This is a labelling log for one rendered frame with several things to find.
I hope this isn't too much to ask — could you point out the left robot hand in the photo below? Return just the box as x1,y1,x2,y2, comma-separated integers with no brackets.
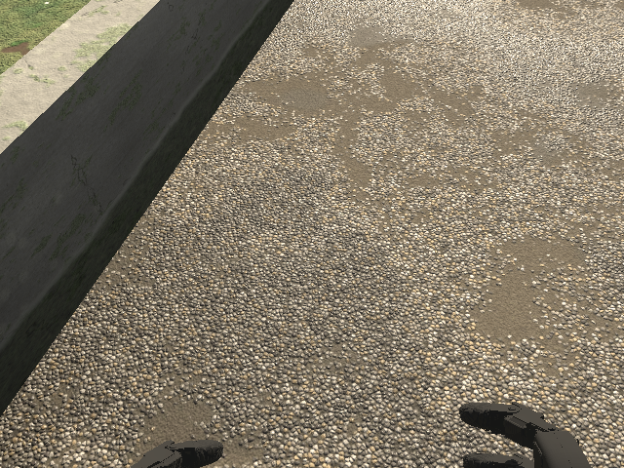
131,440,223,468

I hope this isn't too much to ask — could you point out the right robot hand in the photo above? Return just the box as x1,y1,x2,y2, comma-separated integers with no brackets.
459,402,592,468

